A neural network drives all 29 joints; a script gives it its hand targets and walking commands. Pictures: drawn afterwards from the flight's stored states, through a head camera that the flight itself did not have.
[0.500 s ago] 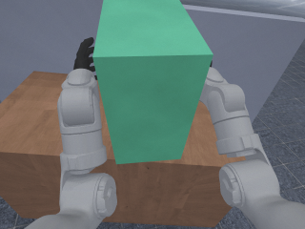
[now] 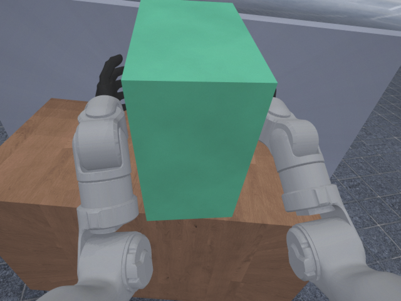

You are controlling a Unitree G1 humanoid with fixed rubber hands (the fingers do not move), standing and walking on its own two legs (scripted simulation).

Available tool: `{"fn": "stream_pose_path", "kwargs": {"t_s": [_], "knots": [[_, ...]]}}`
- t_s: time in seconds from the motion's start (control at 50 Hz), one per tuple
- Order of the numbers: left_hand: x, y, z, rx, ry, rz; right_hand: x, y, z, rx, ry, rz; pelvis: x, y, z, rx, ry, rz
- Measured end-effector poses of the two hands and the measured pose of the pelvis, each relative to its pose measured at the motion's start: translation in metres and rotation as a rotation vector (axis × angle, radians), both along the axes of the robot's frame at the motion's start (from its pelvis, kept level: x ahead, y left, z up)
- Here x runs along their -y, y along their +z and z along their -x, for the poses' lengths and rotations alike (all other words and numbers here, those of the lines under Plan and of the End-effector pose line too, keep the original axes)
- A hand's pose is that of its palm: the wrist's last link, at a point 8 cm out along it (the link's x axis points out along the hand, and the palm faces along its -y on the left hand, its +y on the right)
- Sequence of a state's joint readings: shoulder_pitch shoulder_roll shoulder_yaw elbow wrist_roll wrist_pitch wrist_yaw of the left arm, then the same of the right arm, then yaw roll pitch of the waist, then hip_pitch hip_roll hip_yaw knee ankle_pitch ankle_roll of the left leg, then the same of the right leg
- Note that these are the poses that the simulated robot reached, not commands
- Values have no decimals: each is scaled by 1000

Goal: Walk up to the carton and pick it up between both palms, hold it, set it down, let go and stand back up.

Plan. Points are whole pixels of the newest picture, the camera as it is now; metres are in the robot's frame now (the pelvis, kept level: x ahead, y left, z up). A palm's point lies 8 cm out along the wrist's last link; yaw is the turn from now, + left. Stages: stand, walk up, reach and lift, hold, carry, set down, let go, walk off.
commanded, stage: hold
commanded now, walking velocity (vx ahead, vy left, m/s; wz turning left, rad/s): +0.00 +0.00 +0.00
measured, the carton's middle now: (189, 113) +0.38 +0.01 +0.23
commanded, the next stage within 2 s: none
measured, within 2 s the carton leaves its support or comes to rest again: neither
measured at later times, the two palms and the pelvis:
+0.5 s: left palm (113, 108) +0.36 +0.14 +0.25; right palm (259, 107) +0.37 -0.12 +0.25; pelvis +0.00 +0.00 +0.00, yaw +0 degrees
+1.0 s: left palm (110, 106) +0.35 +0.14 +0.26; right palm (259, 105) +0.36 -0.12 +0.26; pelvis +0.00 +0.01 +0.00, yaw +0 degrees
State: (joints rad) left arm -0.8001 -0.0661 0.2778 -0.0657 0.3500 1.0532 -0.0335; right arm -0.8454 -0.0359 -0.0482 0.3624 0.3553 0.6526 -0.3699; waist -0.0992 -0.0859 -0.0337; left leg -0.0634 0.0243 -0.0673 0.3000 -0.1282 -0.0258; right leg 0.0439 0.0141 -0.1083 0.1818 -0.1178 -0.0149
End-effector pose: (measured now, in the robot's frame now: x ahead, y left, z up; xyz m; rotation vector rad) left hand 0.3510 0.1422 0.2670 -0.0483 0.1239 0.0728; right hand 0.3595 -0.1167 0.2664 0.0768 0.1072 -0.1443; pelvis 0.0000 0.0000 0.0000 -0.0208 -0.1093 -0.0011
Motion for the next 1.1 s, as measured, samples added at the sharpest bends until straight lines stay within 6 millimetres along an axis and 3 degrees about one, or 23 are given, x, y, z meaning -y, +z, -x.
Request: {"fn": "stream_pose_path", "kwargs": {"t_s": [0.32,0.52,0.84,1.1], "knots": [[1,-2,-3,-4,-7,-6,1,0,-1,-2,-7,8,-3,0,3,-10,-8,0],[2,-17,-10,-40,11,-17,2,-15,-13,-36,7,2,-2,0,2,-37,3,2],[4,0,-6,-6,1,-4,4,-3,-5,-9,-2,26,-4,0,-7,-8,-7,-1],[-3,-12,0,-30,14,-1,-3,-8,-4,-30,11,21,-5,0,0,-11,2,0]]}}
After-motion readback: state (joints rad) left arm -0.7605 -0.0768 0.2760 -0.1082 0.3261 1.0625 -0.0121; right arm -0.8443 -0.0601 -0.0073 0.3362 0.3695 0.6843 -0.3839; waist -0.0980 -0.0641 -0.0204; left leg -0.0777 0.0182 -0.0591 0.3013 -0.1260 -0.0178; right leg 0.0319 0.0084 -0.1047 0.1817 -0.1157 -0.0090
